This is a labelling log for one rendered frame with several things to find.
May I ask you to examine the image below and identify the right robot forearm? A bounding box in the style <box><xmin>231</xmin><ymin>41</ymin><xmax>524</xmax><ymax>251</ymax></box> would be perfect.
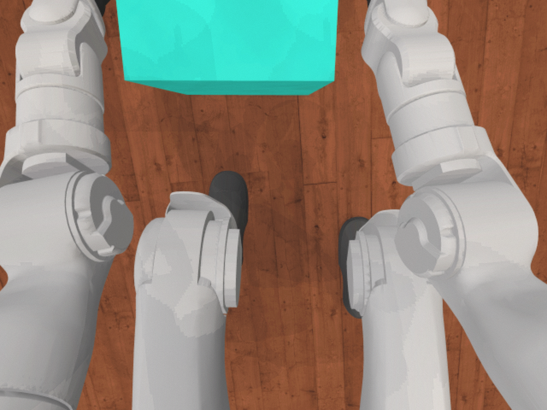
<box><xmin>361</xmin><ymin>0</ymin><xmax>538</xmax><ymax>223</ymax></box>

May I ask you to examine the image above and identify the left robot forearm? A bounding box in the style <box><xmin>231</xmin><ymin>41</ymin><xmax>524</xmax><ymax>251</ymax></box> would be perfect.
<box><xmin>0</xmin><ymin>0</ymin><xmax>112</xmax><ymax>188</ymax></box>

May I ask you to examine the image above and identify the robot left thigh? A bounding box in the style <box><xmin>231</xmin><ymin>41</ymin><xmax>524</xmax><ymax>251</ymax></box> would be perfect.
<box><xmin>132</xmin><ymin>210</ymin><xmax>242</xmax><ymax>410</ymax></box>

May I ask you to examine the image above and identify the carton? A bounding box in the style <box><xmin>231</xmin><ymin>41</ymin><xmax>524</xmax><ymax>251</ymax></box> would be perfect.
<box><xmin>116</xmin><ymin>0</ymin><xmax>338</xmax><ymax>95</ymax></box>

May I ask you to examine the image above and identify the robot left upper arm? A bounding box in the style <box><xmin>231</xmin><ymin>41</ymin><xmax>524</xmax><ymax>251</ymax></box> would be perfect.
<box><xmin>0</xmin><ymin>170</ymin><xmax>134</xmax><ymax>410</ymax></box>

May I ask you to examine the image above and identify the robot right upper arm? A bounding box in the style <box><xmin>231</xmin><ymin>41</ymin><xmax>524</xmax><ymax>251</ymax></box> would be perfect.
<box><xmin>394</xmin><ymin>180</ymin><xmax>547</xmax><ymax>410</ymax></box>

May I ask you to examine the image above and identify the right robot foot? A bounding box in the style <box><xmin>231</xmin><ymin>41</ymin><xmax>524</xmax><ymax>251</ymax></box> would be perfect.
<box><xmin>338</xmin><ymin>217</ymin><xmax>369</xmax><ymax>319</ymax></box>

